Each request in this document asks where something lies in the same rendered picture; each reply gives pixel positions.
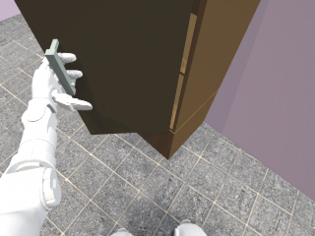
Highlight handle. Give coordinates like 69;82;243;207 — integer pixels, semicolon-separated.
44;39;76;95

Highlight right robot thigh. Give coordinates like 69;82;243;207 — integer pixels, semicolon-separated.
174;223;207;236

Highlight robot right shin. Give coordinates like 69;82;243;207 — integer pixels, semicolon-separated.
179;219;191;226

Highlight cupboard door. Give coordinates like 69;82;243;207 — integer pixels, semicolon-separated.
14;0;194;135

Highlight robot left upper arm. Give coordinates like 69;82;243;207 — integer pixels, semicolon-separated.
0;166;62;236

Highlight robot left forearm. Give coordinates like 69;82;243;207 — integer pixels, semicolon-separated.
0;98;58;179

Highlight left robot hand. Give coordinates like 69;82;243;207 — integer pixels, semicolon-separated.
31;52;93;112

